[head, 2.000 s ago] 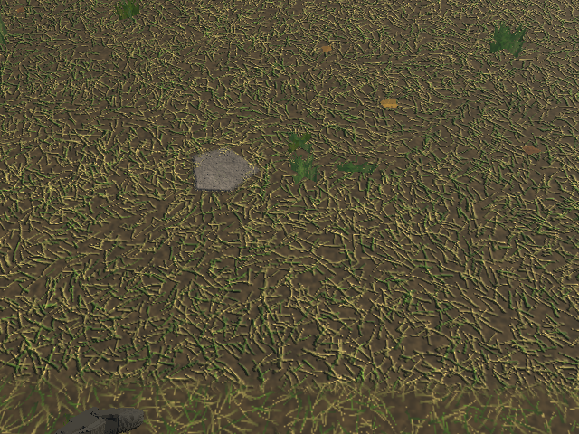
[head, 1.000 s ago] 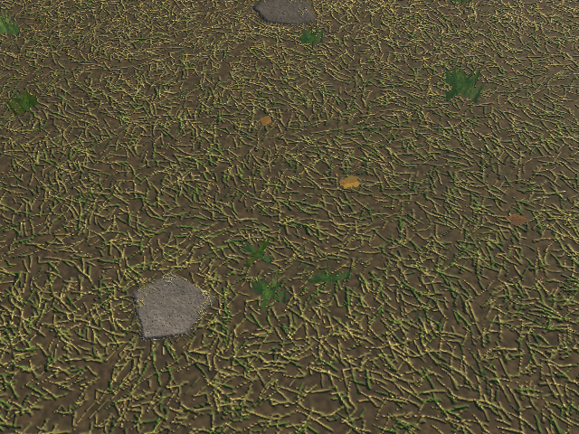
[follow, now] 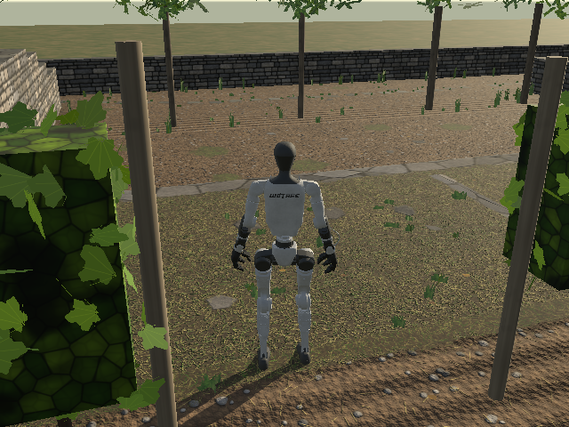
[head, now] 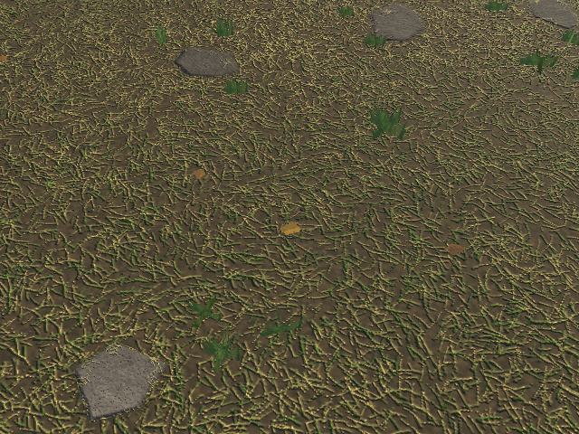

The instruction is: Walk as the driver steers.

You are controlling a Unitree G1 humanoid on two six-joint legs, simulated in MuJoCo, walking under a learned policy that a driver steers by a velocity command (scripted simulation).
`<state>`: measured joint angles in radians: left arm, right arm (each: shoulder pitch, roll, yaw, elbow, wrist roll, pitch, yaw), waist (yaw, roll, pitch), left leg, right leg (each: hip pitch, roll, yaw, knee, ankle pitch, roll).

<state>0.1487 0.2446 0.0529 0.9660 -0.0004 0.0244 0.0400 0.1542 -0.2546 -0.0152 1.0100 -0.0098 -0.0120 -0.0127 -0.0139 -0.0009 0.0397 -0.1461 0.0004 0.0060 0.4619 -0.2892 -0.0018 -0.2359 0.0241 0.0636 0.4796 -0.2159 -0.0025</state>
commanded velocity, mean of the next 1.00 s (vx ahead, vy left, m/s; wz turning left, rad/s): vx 0.10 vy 0.00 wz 0.00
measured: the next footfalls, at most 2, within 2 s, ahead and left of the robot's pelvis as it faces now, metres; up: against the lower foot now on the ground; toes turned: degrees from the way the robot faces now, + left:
left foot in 1.26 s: +0.38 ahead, +0.08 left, +0.00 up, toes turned +2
right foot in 1.58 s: +0.31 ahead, -0.15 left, +0.00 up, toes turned -1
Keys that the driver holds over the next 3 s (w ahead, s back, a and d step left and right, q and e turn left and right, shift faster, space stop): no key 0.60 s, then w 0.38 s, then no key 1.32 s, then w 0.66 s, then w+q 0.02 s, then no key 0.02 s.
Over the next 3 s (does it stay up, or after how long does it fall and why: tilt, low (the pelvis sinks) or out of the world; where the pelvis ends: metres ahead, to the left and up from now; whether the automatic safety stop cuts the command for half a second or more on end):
stays up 0.55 -0.02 -0.01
